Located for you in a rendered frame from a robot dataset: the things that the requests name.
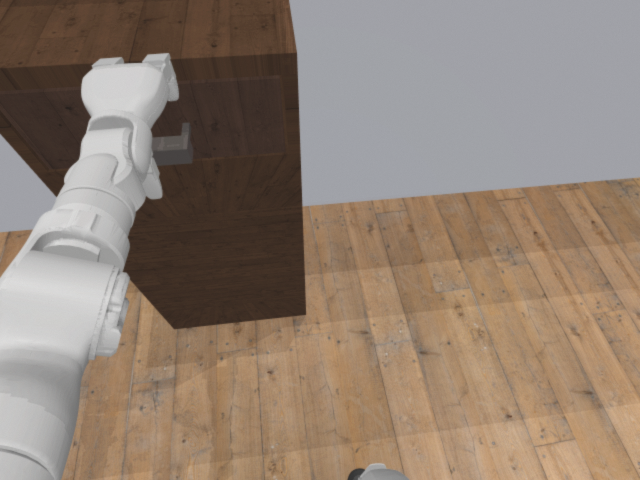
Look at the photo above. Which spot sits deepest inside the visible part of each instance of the robot left forearm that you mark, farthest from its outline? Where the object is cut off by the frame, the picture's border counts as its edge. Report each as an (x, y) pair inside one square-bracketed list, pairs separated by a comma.
[(95, 209)]

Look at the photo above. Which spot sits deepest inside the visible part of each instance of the robot right shin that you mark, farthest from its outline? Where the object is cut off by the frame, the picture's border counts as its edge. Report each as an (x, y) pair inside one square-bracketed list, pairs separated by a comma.
[(374, 466)]

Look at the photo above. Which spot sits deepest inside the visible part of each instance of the left robot hand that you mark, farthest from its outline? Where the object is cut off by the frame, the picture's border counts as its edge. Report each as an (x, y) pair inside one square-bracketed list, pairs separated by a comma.
[(141, 89)]

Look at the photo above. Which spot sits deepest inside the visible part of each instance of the drawer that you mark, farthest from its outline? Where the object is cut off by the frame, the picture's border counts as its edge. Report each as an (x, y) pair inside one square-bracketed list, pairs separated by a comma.
[(228, 117)]

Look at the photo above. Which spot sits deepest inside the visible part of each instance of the handle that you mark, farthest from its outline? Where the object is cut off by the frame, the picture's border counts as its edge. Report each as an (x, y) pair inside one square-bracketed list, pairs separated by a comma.
[(173, 150)]

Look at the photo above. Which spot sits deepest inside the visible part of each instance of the cabinet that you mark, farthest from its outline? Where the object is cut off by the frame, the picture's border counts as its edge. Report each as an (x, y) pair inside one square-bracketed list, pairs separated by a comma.
[(225, 242)]

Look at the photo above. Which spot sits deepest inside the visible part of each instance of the left robot upper arm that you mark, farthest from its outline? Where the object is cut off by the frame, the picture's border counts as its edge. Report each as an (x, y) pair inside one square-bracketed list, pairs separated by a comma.
[(58, 312)]

